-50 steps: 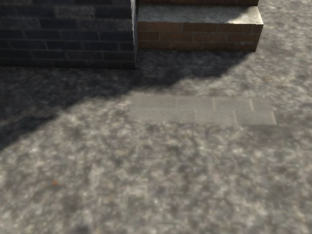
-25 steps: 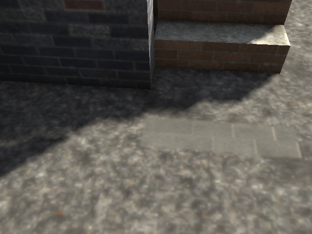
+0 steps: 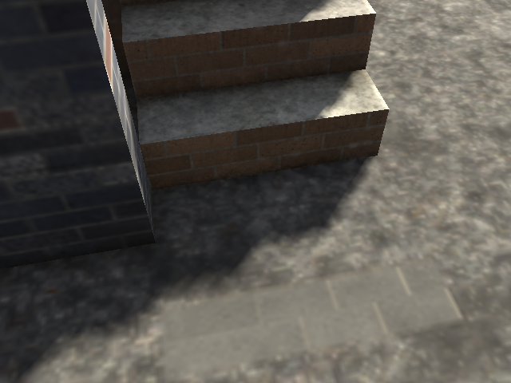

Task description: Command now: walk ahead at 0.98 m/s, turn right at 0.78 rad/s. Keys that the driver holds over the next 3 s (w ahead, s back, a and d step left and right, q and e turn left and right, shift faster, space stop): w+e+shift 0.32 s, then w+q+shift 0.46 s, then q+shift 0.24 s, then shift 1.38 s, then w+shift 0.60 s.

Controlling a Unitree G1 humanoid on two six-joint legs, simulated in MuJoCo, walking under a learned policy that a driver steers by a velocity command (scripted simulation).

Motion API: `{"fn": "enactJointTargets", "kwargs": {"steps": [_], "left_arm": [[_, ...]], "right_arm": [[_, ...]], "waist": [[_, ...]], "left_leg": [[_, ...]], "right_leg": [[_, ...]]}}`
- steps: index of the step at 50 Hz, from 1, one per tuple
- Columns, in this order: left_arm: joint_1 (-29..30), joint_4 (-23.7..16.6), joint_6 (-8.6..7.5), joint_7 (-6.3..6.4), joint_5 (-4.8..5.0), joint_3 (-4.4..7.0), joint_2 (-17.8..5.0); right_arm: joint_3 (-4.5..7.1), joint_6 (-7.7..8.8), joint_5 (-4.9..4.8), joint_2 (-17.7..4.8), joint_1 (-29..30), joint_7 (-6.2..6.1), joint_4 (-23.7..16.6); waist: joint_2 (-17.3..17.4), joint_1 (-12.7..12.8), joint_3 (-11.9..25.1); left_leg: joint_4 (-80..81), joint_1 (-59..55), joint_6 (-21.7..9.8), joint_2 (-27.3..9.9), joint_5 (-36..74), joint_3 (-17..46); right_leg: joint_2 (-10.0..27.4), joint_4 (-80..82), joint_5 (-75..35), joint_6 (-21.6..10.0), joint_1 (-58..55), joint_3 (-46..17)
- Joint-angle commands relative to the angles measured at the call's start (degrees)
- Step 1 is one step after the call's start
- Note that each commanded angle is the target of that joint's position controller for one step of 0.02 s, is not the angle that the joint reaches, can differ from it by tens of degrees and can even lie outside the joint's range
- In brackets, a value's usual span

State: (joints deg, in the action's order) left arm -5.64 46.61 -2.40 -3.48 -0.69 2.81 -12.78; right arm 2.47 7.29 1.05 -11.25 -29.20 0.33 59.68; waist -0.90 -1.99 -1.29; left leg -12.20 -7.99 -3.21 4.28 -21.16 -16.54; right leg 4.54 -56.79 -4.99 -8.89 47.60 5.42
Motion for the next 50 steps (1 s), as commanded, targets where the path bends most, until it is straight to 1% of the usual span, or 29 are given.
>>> {"fn": "enactJointTargets", "kwargs": {"steps": [1,3,5,6,7,8,9,10,11,13,15,19,21,24,26,28,29,30,31,32,34,35,37,41,44,46,48,49,50], "left_arm": [[4.99,-4.63,-0.7,-0.7,-0.1,-0.96,-0.51],[1.75,-3.87,-0.34,-0.8,-0.12,-0.41,-3.04],[-12.46,-0.41,0.45,-0.27,-0.1,1.37,-7.61],[-23.92,2.89,0.72,0.65,-0.36,2.9,-10.56],[-28.44,4.64,0.73,1.83,0.38,4.51,-12.27],[-22.33,5.15,0.98,2.64,1.15,4.77,-13.25],[-18.33,3.11,1.09,2.47,-0.76,4.95,-16.99],[-18.48,2.02,0.87,2.69,-1.09,5.15,-15.05],[-17.44,2.38,0.54,2.93,-1.32,4.42,-11.43],[-13.8,1.49,-0.95,3.54,-0.45,3.48,-9.82],[-12.53,0.69,-2.6,3.67,0.17,2.75,-9.44],[-16.93,1.97,-4.65,2.94,0.88,2.81,-9.74],[-21.0,2.92,-5.48,2.04,1.65,2.82,-10.12],[-22.81,3.8,-5.68,2.39,0.22,2.66,-11.44],[-21.93,4.02,-5.14,3.49,-1.17,2.99,-13.86],[-16.29,2.78,-3.6,4.36,-3.46,3.56,-15.59],[-12.39,1.43,-3.53,4.5,-3.59,3.07,-13.82],[-19.17,-1.33,-4.46,2.5,-0.91,0.49,-3.72],[-16.79,-1.92,-5.75,2.52,-1.02,-0.1,-6.77],[-10.31,-3.53,-6.23,2.67,-0.87,-0.23,-8.4],[-4.76,-5.76,-6.49,2.71,-2.41,-1.06,-7.66],[-3.91,-7.22,-5.57,2.32,-3.57,-1.48,-6.82],[-5.3,-8.7,-3.85,1.64,-4.57,-1.76,-6.59],[7.35,-14.46,-4.13,1.17,-2.85,-4.32,-3.16],[10.77,-15.48,-4.58,2.22,-1.73,-5.2,-2.32],[3.19,-14.18,-4.73,3.88,-1.04,-4.56,-4.39],[-17.18,-7.67,-5.25,5.93,-1.92,-2.19,-9.1],[-22.59,-5.43,-5.39,6.5,-2.48,-1.25,-12.51],[-22.5,-6.71,-5.17,5.44,-3.08,-0.98,-11.0]], "right_arm": [[0.05,0.99,-0.3,-6.44,1.74,-1.86,-3.57],[0.75,0.34,-0.32,-10.35,1.49,-3.74,-4.16],[1.98,-1.13,0.14,-14.0,5.64,-4.82,-6.02],[2.65,-2.04,0.87,-15.32,10.05,-4.79,-7.94],[3.1,-2.76,1.13,-14.98,13.33,-3.61,-8.82],[0.65,-1.71,1.73,-4.97,16.76,-2.08,-12.46],[-0.41,-0.32,-0.35,-2.79,14.39,-1.67,-19.58],[-0.68,1.42,0.63,-5.94,16.3,-0.96,-21.17],[-0.24,1.99,0.65,-8.42,16.76,-0.48,-20.69],[-0.53,-0.04,3.0,-7.82,16.72,-0.2,-19.89],[-1.22,-2.53,3.65,-6.82,19.07,0.26,-21.25],[-2.9,-2.66,1.63,-4.03,28.54,1.52,-24.74],[-2.93,-2.49,0.36,-4.12,32.7,1.77,-25.47],[-2.0,-2.15,0.2,-6.73,35.19,1.37,-26.36],[-0.38,-2.05,0.31,-10.06,29.4,1.22,-24.67],[1.72,-2.6,-0.37,-13.71,6.34,0.4,-17.86],[3.01,-3.21,0.14,-16.53,-5.69,-0.29,-15.01],[4.45,-2.99,2.3,-22.09,-3.93,0.11,-14.25],[4.32,-3.3,1.15,-17.56,0.65,1.34,-14.59],[4.03,-2.92,0.9,-14.94,6.18,1.64,-15.82],[2.98,-2.8,0.02,-10.43,5.6,1.35,-13.32],[2.21,-2.56,-0.45,-8.94,5.23,0.79,-12.04],[2.68,-1.27,-0.79,-11.75,5.56,0.05,-11.74],[3.09,-1.16,-2.21,-12.63,5.33,0.26,-11.55],[3.1,-2.45,-2.48,-12.37,-0.89,0.5,-9.43],[3.26,-3.08,-1.68,-12.02,0.87,-0.38,-9.92],[3.91,-2.57,-2.23,-12.92,13.32,-0.88,-15.47],[2.75,-2.84,-3.05,-7.34,11.67,-1.34,-17.15],[2.09,-3.4,-4.27,-6.16,0.85,-3.18,-17.75]], "waist": [[2.54,3.11,-7.87],[5.75,5.85,-3.46],[8.43,13.83,3.69],[7.88,19.02,8.08],[1.96,21.86,8.69],[-10.63,13.93,1.95],[-10.84,7.18,8.5],[-3.14,8.11,8.52],[4.42,5.33,2.62],[8.64,0.25,-2.56],[9.19,-1.35,-5.32],[3.51,3.43,-5.59],[0.97,7.55,-4.76],[-2.5,8.8,-3.6],[-5.27,4.72,1.64],[-5.94,-7.58,11.63],[-3.55,-13.73,16.06],[19.11,-4.05,19.21],[14.74,-4.25,18.41],[7.25,-3.0,10.02],[-3.27,-0.74,3.06],[-3.23,1.03,1.16],[0.42,3.27,-0.62],[0.56,1.94,-4.95],[4.27,-3.22,0.16],[9.14,0.09,6.12],[4.83,12.38,13.5],[-6.53,11.44,17.83],[-6.72,4.85,26.08]], "left_leg": [[4.03,10.29,5.01,-13.83,59.85,-1.3],[-4.86,4.58,5.66,-15.84,80.45,-2.23],[-23.55,4.95,4.98,-18.46,91.69,-0.72],[-39.63,10.07,3.73,-19.45,87.03,1.27],[-64.35,19.7,2.33,-13.29,53.4,1.08],[-82.92,41.62,1.46,-3.37,-4.14,5.29],[-90.14,59.05,3.66,-1.66,-7.45,17.31],[-83.74,61.86,2.71,-4.19,-2.89,22.35],[-76.68,60.04,2.53,-6.85,0.86,22.54],[-68.55,54.08,4.39,-10.13,0.81,22.3],[-59.02,47.9,6.77,-12.43,1.85,20.45],[-31.66,37.05,5.25,-11.85,24.59,14.66],[-23.92,34.72,2.06,-10.02,33.84,11.86],[-17.03,38.27,-2.23,-7.35,30.38,10.13],[-16.74,33.52,-4.15,-2.94,22.48,8.9],[-17.89,15.59,-6.04,-0.4,16.87,8.8],[-22.13,1.02,-8.7,-6.02,7.41,16.2],[-15.91,-15.73,-19.25,-20.03,-6.94,50.17],[-3.45,-15.82,-20.69,-21.38,-13.01,67.85],[-2.31,-7.47,-18.75,-20.05,-10.08,58.51],[0.01,7.49,-15.67,-15.57,-1.2,49.0],[1.52,12.1,-15.26,-13.23,1.64,46.42],[2.76,18.04,-15.6,-11.18,11.26,43.02],[0.44,29.75,-11.03,-4.65,42.86,31.74],[-7.62,25.91,-2.64,-1.62,60.46,29.71],[-18.88,23.45,0.2,-0.95,63.07,32.14],[-45.43,31.9,2.0,2.15,42.84,32.63],[-64.72,42.75,2.79,7.66,-15.04,24.68],[-78.67,47.23,2.78,3.54,-24.18,23.2]], "right_leg": [[-4.07,11.76,-2.92,-1.66,-11.33,6.72],[-8.24,14.92,-1.01,-2.82,-18.59,9.47],[-10.97,14.95,6.04,-4.94,-33.28,8.48],[-10.44,17.57,12.52,-7.04,-44.42,4.03],[-8.32,23.42,17.1,-10.27,-53.45,-1.47],[-2.29,18.9,10.93,-11.53,-56.08,-13.89],[6.07,28.48,16.99,-21.99,-65.81,-41.01],[10.66,41.49,31.1,-21.03,-63.09,-51.19],[10.05,45.89,34.89,-17.93,-54.77,-48.57],[5.08,46.35,27.69,-14.33,-41.04,-39.8],[0.31,47.77,23.41,-12.83,-28.7,-32.89],[-5.84,49.13,2.0,-7.58,-25.88,-18.8],[-3.92,51.6,-4.45,-5.05,-32.86,-17.06],[-0.31,47.96,-23.49,-1.94,-49.83,-13.9],[2.03,39.64,-41.27,-0.23,-57.51,-11.15],[2.45,14.92,-51.95,1.07,-55.41,-6.93],[-0.28,-7.54,-38.44,1.78,-41.94,-5.23],[-11.65,-31.73,22.24,5.97,-12.7,-5.79],[-10.89,-33.11,27.42,4.86,-2.54,-10.81],[-5.66,-28.79,20.33,4.75,-1.04,-12.86],[-2.72,-19.47,18.6,6.24,-6.24,-11.41],[-2.02,-16.81,18.77,7.58,-7.61,-11.23],[-0.34,-12.35,18.26,8.83,-9.36,-10.42],[-3.75,11.63,7.64,11.21,-17.75,-3.59],[-9.75,24.71,-4.55,9.97,-27.91,-2.05],[-11.68,27.3,-6.64,9.31,-38.15,-5.46],[-4.55,34.52,-19.13,6.04,-56.74,-10.92],[11.03,29.81,-54.36,2.95,-68.04,-19.69],[26.81,20.66,-73.89,-1.62,-71.98,-26.65]]}}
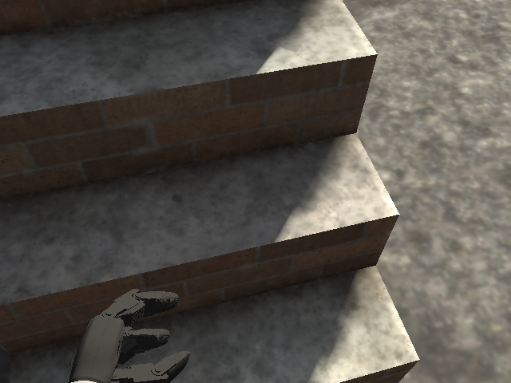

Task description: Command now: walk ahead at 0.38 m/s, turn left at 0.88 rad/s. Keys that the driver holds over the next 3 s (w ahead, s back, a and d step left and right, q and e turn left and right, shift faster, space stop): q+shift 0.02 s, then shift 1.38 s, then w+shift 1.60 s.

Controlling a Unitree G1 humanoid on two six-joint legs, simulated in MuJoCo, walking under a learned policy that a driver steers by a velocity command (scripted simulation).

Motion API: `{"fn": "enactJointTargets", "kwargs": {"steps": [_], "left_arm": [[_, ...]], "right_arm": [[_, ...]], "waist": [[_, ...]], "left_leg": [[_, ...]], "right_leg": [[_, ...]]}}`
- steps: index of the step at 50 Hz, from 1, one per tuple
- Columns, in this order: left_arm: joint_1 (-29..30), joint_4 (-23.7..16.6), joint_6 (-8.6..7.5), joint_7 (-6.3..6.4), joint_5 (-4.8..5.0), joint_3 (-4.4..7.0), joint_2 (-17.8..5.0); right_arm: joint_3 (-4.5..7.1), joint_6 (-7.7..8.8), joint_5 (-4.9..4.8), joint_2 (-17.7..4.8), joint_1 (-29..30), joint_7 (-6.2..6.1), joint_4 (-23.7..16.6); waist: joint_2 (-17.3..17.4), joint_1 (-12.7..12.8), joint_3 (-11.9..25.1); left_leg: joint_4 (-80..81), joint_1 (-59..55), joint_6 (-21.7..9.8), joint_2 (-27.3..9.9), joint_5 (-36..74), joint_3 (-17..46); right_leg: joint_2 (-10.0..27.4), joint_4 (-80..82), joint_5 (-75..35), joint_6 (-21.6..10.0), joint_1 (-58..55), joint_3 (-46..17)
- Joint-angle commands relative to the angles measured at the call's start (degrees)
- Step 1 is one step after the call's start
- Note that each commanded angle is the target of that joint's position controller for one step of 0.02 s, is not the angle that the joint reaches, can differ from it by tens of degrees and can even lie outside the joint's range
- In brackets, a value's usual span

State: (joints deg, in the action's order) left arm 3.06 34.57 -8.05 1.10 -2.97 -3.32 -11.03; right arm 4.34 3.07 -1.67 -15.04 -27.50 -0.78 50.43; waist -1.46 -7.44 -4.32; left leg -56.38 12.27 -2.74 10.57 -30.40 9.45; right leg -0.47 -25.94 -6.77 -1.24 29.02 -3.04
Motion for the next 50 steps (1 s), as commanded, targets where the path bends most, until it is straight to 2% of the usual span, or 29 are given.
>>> {"fn": "enactJointTargets", "kwargs": {"steps": [1,2,3,5,8,11,12,14,15,16,17,18,19,20,21,22,24,25,26,27,29,30,31,32,33,35,36,40,50], "left_arm": [[-25.5,3.49,1.11,0.43,0.3,5.42,-9.72],[-18.92,1.92,1.33,0.82,0.77,5.44,-8.49],[-17.12,1.84,1.64,1.03,1.21,4.98,-6.38],[-16.03,4.03,1.8,1.99,2.04,5.14,-7.84],[-17.03,6.49,1.85,1.84,1.2,5.75,-9.68],[-15.49,6.37,2.6,1.6,1.03,5.63,-10.15],[-13.35,6.56,3.05,1.07,0.89,6.02,-11.26],[-9.14,5.58,3.46,0.16,1.85,5.37,-9.77],[-12.24,5.27,3.43,-0.15,2.06,5.51,-9.83],[-14.45,6.32,3.69,-0.52,1.91,6.1,-11.11],[-15.96,7.16,4.33,-0.98,2.21,6.54,-11.42],[-17.37,8.07,5.48,-1.53,3.14,6.73,-10.83],[-21.62,9.23,6.47,-1.99,2.45,6.78,-9.03],[-28.97,9.25,6.81,-2.44,0.45,6.09,-5.42],[-37.34,10.93,7.47,-2.71,1.64,5.28,-1.58],[-33.02,11.58,8.99,-2.77,2.2,5.69,-3.5],[-28.26,11.6,10.07,-2.45,1.67,5.78,-3.32],[-28.46,12.47,10.38,-1.98,1.72,5.99,-3.91],[-29.71,13.1,10.33,-1.62,1.68,5.92,-3.95],[-27.65,13.39,9.58,0.08,2.75,5.78,-1.98],[-22.53,12.36,7.92,1.24,3.53,4.63,-0.61],[-23.03,13.32,7.5,1.1,3.62,4.54,-0.95],[-22.36,13.72,7.38,0.81,3.55,4.88,-3.0],[-23.57,13.79,7.54,0.81,3.22,5.43,-5.3],[-24.62,15.61,7.63,0.35,3.06,6.35,-7.33],[-24.48,17.12,7.55,0.62,2.41,5.43,-0.73],[-23.64,17.33,7.33,0.9,1.99,5.46,-0.73],[-23.68,18.26,6.32,0.8,2.51,5.57,-1.27],[-24.12,19.66,6.55,0.72,2.46,5.25,-2.4]], "right_arm": [[0.66,-0.28,0.12,-5.9,-1.38,-2.74,-7.52],[0.82,-1.32,1.7,-6.21,0.79,-2.6,-8.42],[0.96,-2.31,3.65,-5.55,4.54,-1.87,-8.76],[0.93,-3.97,5.29,-4.26,8.66,-0.16,-11.4],[0.0,-5.42,4.41,-2.19,13.11,-0.62,-15.1],[-0.48,-6.2,4.43,-2.6,16.78,-0.62,-17.83],[-1.2,-6.26,3.77,-0.83,16.91,-0.74,-17.73],[-2.54,-5.75,2.8,-1.1,14.38,-0.06,-16.74],[-2.76,-5.71,1.87,-1.87,17.12,0.43,-16.73],[-3.0,-5.69,1.72,-1.32,16.77,0.63,-15.97],[-3.21,-5.37,2.45,-0.92,14.12,0.77,-14.1],[-3.32,-4.44,3.44,-0.59,11.19,0.91,-11.78],[-3.47,-2.85,4.18,-1.29,12.35,1.03,-10.11],[-4.12,-1.65,4.77,-1.83,13.82,1.33,-10.37],[-3.2,-2.15,3.3,-6.13,10.76,0.28,-11.4],[-2.95,-2.33,2.73,-6.21,15.84,-0.31,-12.44],[-4.72,-2.67,3.86,-2.0,29.15,-0.53,-12.54],[-5.4,-2.52,3.95,-1.05,29.16,-0.91,-12.12],[-5.53,-2.52,3.53,-0.98,27.06,-1.27,-10.9],[-5.08,-3.76,2.01,1.17,29.23,-0.4,-9.36],[-4.9,-5.08,1.16,1.37,22.51,-1.53,-7.53],[-4.28,-5.46,0.47,0.14,19.42,-1.94,-5.87],[-3.41,-4.91,-0.17,-1.69,15.75,-1.69,-4.67],[-2.91,-3.89,0.51,-2.08,14.97,-0.78,-3.91],[-2.56,-3.28,1.07,-1.09,12.84,0.03,-3.23],[-2.57,-3.56,0.86,-0.01,18.17,0.08,-1.97],[-2.7,-3.82,1.0,1.08,19.42,-0.14,-1.61],[-2.02,-4.08,1.29,-0.23,19.02,-0.09,0.31],[-1.98,-3.68,1.05,-1.51,16.23,0.03,4.21]], "waist": [[-3.23,9.27,30.87],[-4.68,7.46,28.83],[-2.25,7.41,24.57],[-1.81,5.6,14.51],[-2.24,4.68,12.02],[-2.95,4.4,12.98],[-6.81,3.97,13.4],[-5.89,1.12,13.89],[-8.56,4.43,13.76],[-11.78,4.86,14.11],[-11.84,4.3,14.74],[-8.64,3.41,13.81],[-1.61,5.99,8.13],[9.32,10.26,7.76],[19.58,9.95,17.87],[16.4,7.43,17.3],[10.4,13.63,4.68],[10.8,13.47,3.26],[10.83,13.44,3.41],[12.39,13.9,5.97],[10.08,9.23,7.92],[8.87,8.69,7.98],[7.85,7.21,7.75],[5.08,6.92,9.26],[-2.29,5.55,7.66],[-0.49,8.56,1.29],[-0.56,8.66,0.43],[-0.43,8.89,2.17],[1.47,8.47,2.55]], "left_leg": [[-39.52,28.96,2.39,-5.05,-7.45,-5.09],[-43.61,32.72,2.74,-6.63,-1.21,-5.43],[-45.87,33.15,4.07,-7.91,1.8,-6.15],[-46.06,31.5,5.39,-8.94,0.91,-5.08],[-44.66,30.85,5.65,-8.39,2.96,-4.23],[-36.83,29.16,6.25,-8.53,8.89,-3.65],[-35.55,26.37,6.06,-8.57,6.8,-6.6],[-6.25,10.15,4.24,-11.55,12.76,-7.83],[4.27,5.43,3.75,-10.22,16.28,-10.22],[11.74,3.29,2.98,-10.64,16.95,-9.72],[20.06,-0.86,2.37,-10.57,20.64,-10.66],[32.67,-5.4,2.22,-9.4,28.41,-13.4],[44.05,-4.64,3.2,-10.2,31.57,-12.79],[35.63,-13.47,3.97,-21.15,53.56,-2.73],[33.16,-11.25,-5.74,-34.46,74.1,6.33],[39.49,3.17,-11.9,-35.18,60.77,7.38],[41.72,19.08,-8.57,-25.3,43.29,-4.43],[39.96,18.49,-8.09,-23.84,51.98,-6.68],[38.23,15.03,-7.12,-21.96,56.8,-9.04],[34.07,7.87,-6.74,-21.01,52.35,-6.96],[31.77,-2.52,-8.32,-22.95,50.91,-1.44],[31.68,-4.46,-7.93,-23.29,49.34,0.8],[31.95,-5.64,-6.69,-22.47,44.89,2.41],[32.28,-3.65,-5.08,-21.04,35.94,2.6],[35.35,-1.48,-3.16,-18.11,25.09,-0.69],[37.09,2.16,-0.9,-16.05,14.6,-2.94],[37.61,3.61,-0.71,-16.09,14.61,-2.97],[37.61,2.76,-0.6,-15.57,18.4,-3.65],[37.86,1.63,-0.19,-15.61,21.58,-4.37]], "right_leg": [[31.34,-8.75,-62.64,-12.42,-49.85,-17.61],[28.66,-4.69,-43.02,-14.32,-44.84,-17.82],[24.53,0.01,-27.49,-13.76,-36.59,-16.24],[21.72,4.68,-24.93,-13.33,-21.13,-8.98],[20.09,6.64,-26.09,-13.42,-13.72,-3.86],[18.41,7.82,-22.0,-13.18,-13.74,-0.2],[17.27,9.15,-24.1,-12.45,-12.93,3.46],[12.02,10.17,-20.32,-7.97,-7.63,9.45],[12.04,11.2,-18.67,-7.86,-9.59,8.45],[12.91,10.83,-15.85,-7.82,-13.93,6.94],[12.88,7.97,-11.94,-7.26,-16.53,6.73],[10.55,2.36,-2.53,-5.44,-17.0,8.21],[5.64,-5.6,15.71,-3.41,-14.93,10.48],[4.78,-16.86,34.28,0.36,-0.78,9.07],[3.09,-28.9,38.34,3.72,-3.89,5.25],[3.13,-39.5,36.87,5.68,-10.51,3.25],[2.62,-41.35,31.85,7.17,-14.54,2.9],[1.92,-40.98,30.3,6.92,-15.15,4.06],[1.88,-35.03,29.55,6.4,-15.9,4.41],[4.59,-25.01,33.37,8.92,-14.33,1.0],[4.32,-3.77,34.29,8.43,-14.15,1.67],[4.31,7.78,23.96,7.41,-17.05,2.16],[4.05,11.82,17.34,6.58,-18.32,1.24],[5.9,9.7,8.75,6.15,-22.33,-0.43],[5.96,3.96,13.97,4.75,-20.69,0.39],[5.17,6.74,23.88,2.31,-16.34,-0.79],[5.28,7.39,22.94,2.25,-17.01,-1.08],[5.06,7.54,22.07,2.34,-18.61,-0.89],[4.61,8.21,21.33,1.86,-18.56,-0.94]]}}
Over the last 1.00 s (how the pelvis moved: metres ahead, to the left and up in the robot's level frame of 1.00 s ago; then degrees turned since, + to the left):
0.91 -0.09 -0.01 2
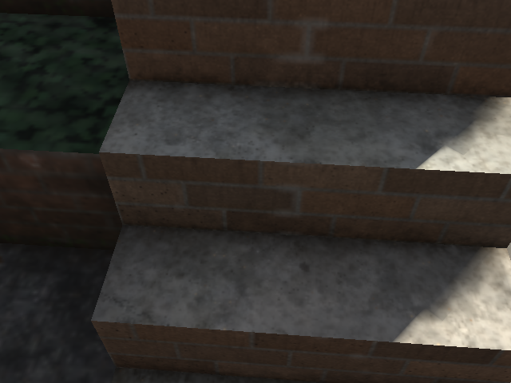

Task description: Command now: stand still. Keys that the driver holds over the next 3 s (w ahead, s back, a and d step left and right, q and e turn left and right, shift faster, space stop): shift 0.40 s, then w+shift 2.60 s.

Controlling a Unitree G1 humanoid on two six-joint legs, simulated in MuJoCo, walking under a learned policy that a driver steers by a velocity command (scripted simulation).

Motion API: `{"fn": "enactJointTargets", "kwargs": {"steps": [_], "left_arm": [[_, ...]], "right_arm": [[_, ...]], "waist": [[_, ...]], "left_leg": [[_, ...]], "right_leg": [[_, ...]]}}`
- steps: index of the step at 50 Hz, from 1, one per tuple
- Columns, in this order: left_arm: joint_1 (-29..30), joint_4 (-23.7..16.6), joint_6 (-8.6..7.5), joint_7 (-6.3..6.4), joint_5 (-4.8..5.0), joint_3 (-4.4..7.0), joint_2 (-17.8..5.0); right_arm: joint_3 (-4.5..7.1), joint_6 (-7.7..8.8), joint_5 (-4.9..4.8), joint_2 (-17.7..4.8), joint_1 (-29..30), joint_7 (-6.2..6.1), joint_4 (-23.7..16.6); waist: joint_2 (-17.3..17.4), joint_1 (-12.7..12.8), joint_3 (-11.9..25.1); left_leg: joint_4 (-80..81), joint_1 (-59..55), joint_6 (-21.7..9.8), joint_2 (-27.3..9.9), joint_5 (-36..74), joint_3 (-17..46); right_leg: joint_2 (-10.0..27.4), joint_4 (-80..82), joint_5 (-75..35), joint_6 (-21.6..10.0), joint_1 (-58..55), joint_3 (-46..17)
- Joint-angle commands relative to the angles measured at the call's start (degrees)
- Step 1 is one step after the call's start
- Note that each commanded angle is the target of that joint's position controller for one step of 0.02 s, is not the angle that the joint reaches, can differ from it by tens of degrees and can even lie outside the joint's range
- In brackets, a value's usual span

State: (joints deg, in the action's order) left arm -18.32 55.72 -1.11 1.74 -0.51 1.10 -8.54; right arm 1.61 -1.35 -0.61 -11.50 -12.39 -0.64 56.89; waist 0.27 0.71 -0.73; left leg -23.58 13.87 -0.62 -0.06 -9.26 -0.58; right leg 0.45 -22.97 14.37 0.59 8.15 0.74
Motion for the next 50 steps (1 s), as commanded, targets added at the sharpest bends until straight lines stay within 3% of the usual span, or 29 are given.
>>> {"fn": "enactJointTargets", "kwargs": {"steps": [1,20,21,22,25,27,29,32,36,38,41,45,50], "left_arm": [[-2.78,-1.4,-0.37,0.06,-0.01,0.79,-4.88],[-3.41,-0.65,-0.31,-0.04,0.08,0.56,-5.38],[-5.27,0.19,-0.75,-0.55,-1.38,-0.34,-3.24],[-3.25,-0.44,-0.92,-0.74,-1.66,-0.44,-3.2],[-0.75,-2.95,-1.31,-0.9,-1.4,-0.2,-4.91],[0.38,-4.56,-1.9,-1.48,-1.13,-0.11,-5.16],[1.46,-5.65,-2.71,-1.85,-0.67,-0.03,-5.26],[3.14,-7.59,-3.54,-1.91,-1.26,0.11,-4.56],[5.6,-9.44,-4.76,-1.76,0.48,-0.21,-4.83],[7.25,-10.82,-4.6,-1.27,0.54,-0.55,-5.37],[9.48,-12.01,-3.93,-1.18,-0.08,-1.09,-5.87],[13.42,-14.09,-3.51,-1.23,-0.45,-2.08,-5.65],[16.99,-15.9,-3.06,-1.33,-0.71,-2.64,-6.98]], "right_arm": [[0.74,0.78,-0.02,-5.2,0.9,-0.14,-1.99],[0.46,1.03,-0.14,-6.23,0.7,-0.14,0.33],[-0.79,1.32,1.57,-3.34,-3.29,-0.76,1.08],[-0.87,1.26,1.8,-3.8,-2.54,-1.05,0.98],[-0.7,1.37,1.0,-5.96,0.8,-1.51,-1.67],[-0.95,2.0,0.14,-5.08,1.95,-1.37,-3.29],[-1.16,2.88,0.03,-4.48,2.68,-1.45,-4.73],[-0.34,4.69,-0.91,-5.89,0.43,-2.41,-5.47],[0.43,5.7,-0.67,-6.14,-0.6,-2.03,-7.33],[0.68,5.58,-0.8,-6.77,0.06,-1.26,-7.88],[0.23,5.37,-0.43,-5.31,3.33,-1.1,-10.07],[-0.22,5.15,-0.23,-5.66,5.65,-0.95,-11.52],[-0.81,5.12,-0.21,-5.92,8.18,-0.79,-12.99]], "waist": [[-0.19,0.28,-1.02],[-0.66,-0.03,-0.32],[-2.06,-1.29,2.26],[-1.43,-1.56,0.1],[-0.12,-0.97,-2.91],[-0.41,-0.54,-3.85],[-2.02,-0.45,-3.73],[-0.53,-0.19,-2.52],[-0.75,-1.76,4.55],[-0.69,-1.28,6.5],[-0.11,-1.06,6.98],[-0.81,-0.93,6.87],[-2.05,-1.1,7.3]], "left_leg": [[5.03,-0.08,-2.31,-5.01,0.75,5.62],[4.82,-1.49,-1.89,-5.3,5.0,5.19],[5.67,-6.01,-2.04,-7.03,-0.27,4.45],[6.48,-4.47,-2.03,-6.23,-5.21,4.61],[7.81,0.55,-3.35,-4.89,-15.4,4.4],[6.54,3.06,-4.72,-3.62,-17.14,2.91],[5.03,2.74,-5.77,-3.39,-11.56,2.39],[1.59,0.23,-7.11,-4.87,-1.14,3.61],[-0.39,-6.18,-7.48,-5.77,16.33,4.29],[-0.49,-8.53,-7.56,-6.31,20.92,5.24],[-1.13,-8.68,-6.33,-6.55,27.89,4.31],[-0.67,-8.76,-5.19,-7.23,28.37,4.61],[0.21,-8.24,-3.88,-7.14,23.23,4.93]], "right_leg": [[3.64,5.3,0.03,-0.01,2.33,-4.72],[3.34,5.56,-3.92,-0.44,1.93,-5.1],[4.23,7.67,0.93,-1.76,2.99,-5.02],[3.55,8.74,4.69,-2.34,4.02,-5.09],[2.64,8.97,10.67,-4.33,4.66,-5.73],[2.61,8.71,11.99,-6.21,4.08,-6.7],[3.24,8.63,7.41,-7.65,3.19,-7.49],[3.65,5.92,-6.14,-8.91,0.81,-6.77],[3.98,-1.5,-31.93,-7.82,-3.11,-5.17],[4.13,-2.93,-34.51,-7.16,-3.97,-4.57],[4.64,-3.96,-37.68,-5.99,-4.52,-5.14],[5.12,-1.53,-35.11,-5.2,-5.17,-5.78],[6.29,2.76,-34.07,-4.47,-7.13,-6.67]]}}
Over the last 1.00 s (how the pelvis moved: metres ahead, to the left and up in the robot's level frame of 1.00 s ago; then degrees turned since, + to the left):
0.08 0.04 0.02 11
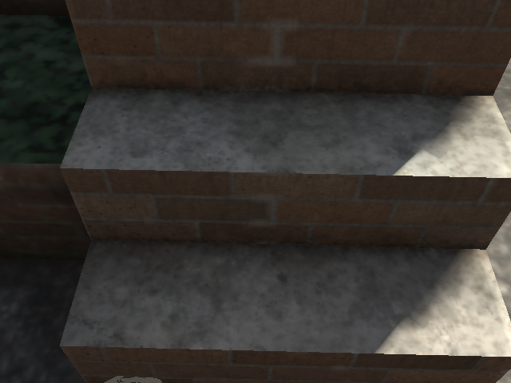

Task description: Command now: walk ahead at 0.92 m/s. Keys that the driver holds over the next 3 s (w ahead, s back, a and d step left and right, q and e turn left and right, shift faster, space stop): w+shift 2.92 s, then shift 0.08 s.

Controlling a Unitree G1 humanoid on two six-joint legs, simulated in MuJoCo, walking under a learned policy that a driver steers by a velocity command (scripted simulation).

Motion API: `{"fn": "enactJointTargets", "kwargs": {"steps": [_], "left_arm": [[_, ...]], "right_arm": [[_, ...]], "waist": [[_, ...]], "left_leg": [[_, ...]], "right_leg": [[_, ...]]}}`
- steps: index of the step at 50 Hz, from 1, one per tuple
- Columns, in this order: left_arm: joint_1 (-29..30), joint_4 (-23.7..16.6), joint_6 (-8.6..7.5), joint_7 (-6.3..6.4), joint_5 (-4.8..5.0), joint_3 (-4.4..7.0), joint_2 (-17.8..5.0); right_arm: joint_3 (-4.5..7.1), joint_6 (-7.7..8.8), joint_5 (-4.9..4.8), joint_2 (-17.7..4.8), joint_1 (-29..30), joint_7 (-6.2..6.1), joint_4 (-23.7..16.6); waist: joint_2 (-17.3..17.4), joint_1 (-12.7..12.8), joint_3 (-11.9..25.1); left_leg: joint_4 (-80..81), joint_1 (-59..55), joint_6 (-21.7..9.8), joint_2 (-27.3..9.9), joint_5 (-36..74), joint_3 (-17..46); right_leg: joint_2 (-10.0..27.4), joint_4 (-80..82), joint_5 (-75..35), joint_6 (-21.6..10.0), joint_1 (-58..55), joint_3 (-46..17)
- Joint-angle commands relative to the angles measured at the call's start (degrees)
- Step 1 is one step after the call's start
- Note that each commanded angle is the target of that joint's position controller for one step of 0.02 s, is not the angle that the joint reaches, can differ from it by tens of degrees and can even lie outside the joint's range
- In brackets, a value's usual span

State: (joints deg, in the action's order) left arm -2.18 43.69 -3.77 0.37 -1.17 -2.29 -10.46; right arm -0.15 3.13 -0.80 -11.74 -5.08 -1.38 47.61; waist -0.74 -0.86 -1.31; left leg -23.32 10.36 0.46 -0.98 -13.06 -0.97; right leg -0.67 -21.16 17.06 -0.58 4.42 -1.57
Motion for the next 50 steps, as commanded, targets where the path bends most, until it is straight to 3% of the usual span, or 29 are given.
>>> {"fn": "enactJointTargets", "kwargs": {"steps": [1,3,5,8,12,15,22,31,36,40,42,43,45,46,49,50], "left_arm": [[2.12,-4.26,-0.41,-0.12,-0.03,0.59,-5.1],[3.56,-4.99,-0.65,-0.26,-0.04,0.06,-4.23],[3.9,-5.19,-0.56,-0.73,-0.19,-0.22,-3.85],[4.3,-5.33,-0.53,-1.04,-0.66,-0.2,-4.32],[3.45,-5.14,-0.8,-1.38,-0.53,-0.25,-4.53],[4.34,-5.27,-0.97,-1.59,-0.89,-0.19,-4.67],[2.85,-4.92,-1.32,-1.35,-0.62,-0.15,-4.99],[1.65,-4.86,-1.38,-1.6,-0.84,-0.24,-5.58],[0.81,-4.42,-1.37,-1.36,-0.5,-0.38,-5.74],[2.11,-4.62,-1.34,-1.33,-0.73,-0.51,-5.53],[0.92,-4.32,-1.45,-1.42,-0.49,-0.57,-5.8],[2.24,-4.54,-1.4,-1.39,-0.7,-0.57,-5.6],[1.15,-4.28,-1.45,-1.46,-0.52,-0.61,-5.97],[2.36,-4.47,-1.4,-1.43,-0.73,-0.61,-5.77],[1.26,-4.13,-1.47,-1.53,-0.55,-0.65,-6.12],[2.55,-4.3,-1.41,-1.51,-0.81,-0.66,-5.87]], "right_arm": [[0.81,0.65,0.05,-5.71,1.5,-0.04,-4.02],[0.7,0.5,0.27,-6.66,2.71,0.07,-3.77],[0.06,0.53,1.05,-5.56,4.54,-0.2,-4.56],[-0.27,0.73,0.91,-6.0,5.13,-0.19,-4.57],[-0.56,1.06,0.98,-6.3,5.91,-0.04,-4.96],[-0.57,1.3,0.8,-6.39,5.81,0.05,-4.71],[-0.55,1.68,0.85,-6.76,5.47,-0.09,-4.12],[-0.86,1.86,0.85,-7.18,4.94,0.07,-3.63],[-1.16,1.75,1.03,-7.65,5.37,-0.11,-3.65],[-1.36,1.66,1.31,-7.8,6.25,-0.18,-3.72],[-1.52,1.72,1.04,-7.82,5.37,-0.14,-3.61],[-1.51,1.65,1.31,-7.92,6.62,-0.18,-3.79],[-1.65,1.65,1.08,-7.95,5.77,-0.16,-3.71],[-1.62,1.59,1.34,-8.06,6.87,-0.2,-3.86],[-1.75,1.59,1.1,-8.1,6.09,-0.16,-3.78],[-1.72,1.53,1.4,-8.16,7.26,-0.2,-3.91]], "waist": [[-1.57,0.23,7.61],[-0.6,0.6,6.78],[0.72,0.57,6.16],[0.94,0.86,6.02],[1.1,1.09,6.35],[0.13,0.53,5.67],[0.34,0.66,5.84],[1.2,1.07,6.93],[1.11,1.45,7.84],[0.44,1.34,6.66],[0.68,1.34,9.07],[0.6,1.36,6.84],[0.81,1.33,9.06],[0.63,1.34,6.85],[0.86,1.34,8.99],[0.75,1.36,6.79]], "left_leg": [[1.07,-4.79,-4.53,-6.27,25.36,5.2],[3.08,-5.24,-4.67,-6.64,22.59,6.06],[4.12,-4.62,-3.74,-6.97,21.6,5.67],[5.24,-4.39,-3.45,-7.45,17.76,5.56],[8.61,-4.06,-2.08,-7.28,12.56,5.12],[9.55,-4.41,-1.54,-7.1,11.73,4.54],[9.94,-4.77,-1.48,-7.22,11.35,4.56],[10.3,-5.24,-1.27,-8.12,18.29,4.93],[9.59,-5.95,-1.28,-8.7,21.25,5.29],[8.07,-5.57,-1.45,-8.98,22.33,5.39],[9.13,-6.37,-1.13,-8.87,20.65,4.97],[7.94,-5.56,-1.32,-9.0,21.53,5.2],[8.96,-6.37,-0.98,-8.91,20.5,4.87],[7.82,-5.58,-1.18,-9.05,21.43,5.12],[8.98,-6.31,-0.78,-8.95,19.83,4.73],[7.89,-5.51,-0.96,-9.11,20.7,4.98]], "right_leg": [[7.4,1.56,-35.64,-3.35,-2.9,-4.62],[7.1,3.32,-29.33,-3.42,-2.18,-4.68],[6.95,4.49,-24.37,-2.94,-1.45,-5.42],[6.9,6.97,-16.04,-2.82,-1.13,-6.06],[6.41,10.39,-11.7,-1.97,-1.05,-5.86],[6.55,11.64,-12.48,-1.37,-0.75,-6.16],[6.42,12.08,-11.48,-1.06,-0.22,-5.82],[6.9,12.12,-16.55,-0.91,-2.23,-6.13],[7.13,11.58,-18.61,-1.01,-2.91,-5.94],[7.4,10.24,-20.47,-1.24,-2.31,-6.25],[7.2,11.46,-19.27,-1.03,-3.0,-6.09],[7.38,10.27,-20.24,-1.29,-2.23,-6.39],[7.23,11.39,-19.69,-1.05,-3.02,-6.27],[7.41,10.23,-20.77,-1.28,-2.29,-6.55],[7.26,11.5,-19.81,-1.08,-3.03,-6.46],[7.46,10.33,-20.78,-1.32,-2.36,-6.75]]}}
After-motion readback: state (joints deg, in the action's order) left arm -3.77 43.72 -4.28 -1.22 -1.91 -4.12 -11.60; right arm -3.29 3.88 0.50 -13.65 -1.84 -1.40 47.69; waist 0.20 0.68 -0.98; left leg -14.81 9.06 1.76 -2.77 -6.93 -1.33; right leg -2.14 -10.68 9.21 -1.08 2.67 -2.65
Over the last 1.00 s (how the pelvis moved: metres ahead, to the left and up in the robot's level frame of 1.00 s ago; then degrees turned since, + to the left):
0.04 -0.01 0.00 -2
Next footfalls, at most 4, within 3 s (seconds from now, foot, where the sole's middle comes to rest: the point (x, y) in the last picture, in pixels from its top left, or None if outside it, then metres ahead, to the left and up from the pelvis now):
none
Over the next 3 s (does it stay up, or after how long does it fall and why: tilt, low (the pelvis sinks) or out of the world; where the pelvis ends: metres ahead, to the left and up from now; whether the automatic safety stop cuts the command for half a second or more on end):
stays up -0.02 -0.01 0.01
